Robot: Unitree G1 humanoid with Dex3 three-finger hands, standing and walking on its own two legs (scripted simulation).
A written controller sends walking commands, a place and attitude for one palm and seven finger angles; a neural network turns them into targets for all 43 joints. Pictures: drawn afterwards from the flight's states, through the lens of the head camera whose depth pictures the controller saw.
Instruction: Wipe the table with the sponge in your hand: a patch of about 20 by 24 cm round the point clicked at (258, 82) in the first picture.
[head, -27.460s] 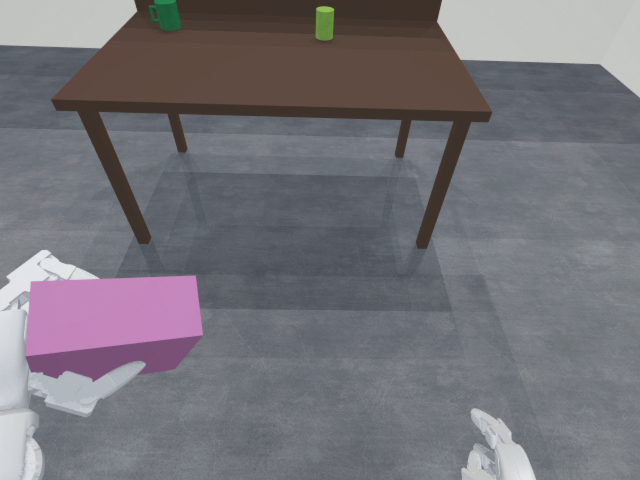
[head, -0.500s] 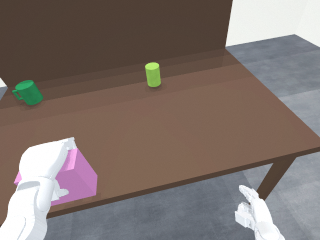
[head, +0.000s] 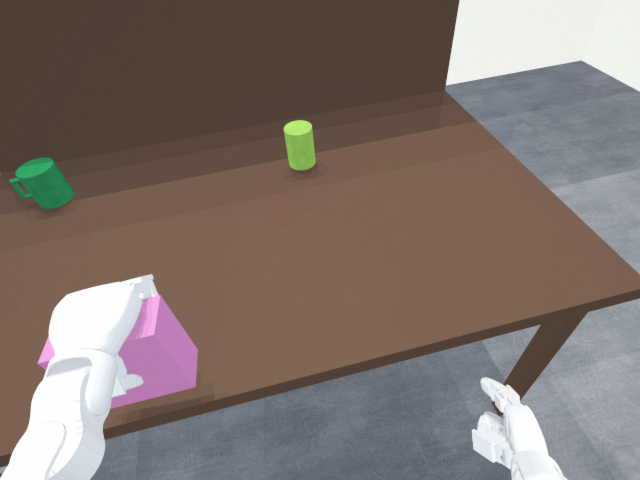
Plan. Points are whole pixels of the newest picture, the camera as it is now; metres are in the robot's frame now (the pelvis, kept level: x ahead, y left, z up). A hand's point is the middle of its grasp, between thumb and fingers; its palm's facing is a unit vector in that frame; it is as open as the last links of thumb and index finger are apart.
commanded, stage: move the sponge above the wiping area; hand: left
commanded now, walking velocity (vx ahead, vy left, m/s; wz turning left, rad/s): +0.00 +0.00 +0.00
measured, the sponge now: (136, 364) +0.23 +0.29 +0.02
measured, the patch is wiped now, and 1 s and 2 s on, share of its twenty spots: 0.00 0.00 0.00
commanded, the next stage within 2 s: lower the sponge onto the table in 1.88 s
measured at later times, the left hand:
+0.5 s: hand (133, 345) +0.23 +0.28 +0.05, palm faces -0.04 -0.08 -1.00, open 10.1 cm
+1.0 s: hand (142, 337) +0.26 +0.29 +0.04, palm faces -0.06 -0.07 -1.00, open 10.1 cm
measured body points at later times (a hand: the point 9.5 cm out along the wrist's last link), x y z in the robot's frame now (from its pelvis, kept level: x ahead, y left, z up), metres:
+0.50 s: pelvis +0.00 +0.00 +0.00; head +0.00 -0.03 +0.45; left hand +0.23 +0.28 +0.11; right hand +0.24 -0.20 -0.09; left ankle +0.03 +0.12 -0.74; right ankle -0.01 -0.11 -0.74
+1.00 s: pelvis +0.00 +0.00 +0.00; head +0.01 -0.03 +0.45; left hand +0.25 +0.29 +0.09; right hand +0.21 -0.23 -0.10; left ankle +0.03 +0.12 -0.74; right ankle -0.01 -0.11 -0.74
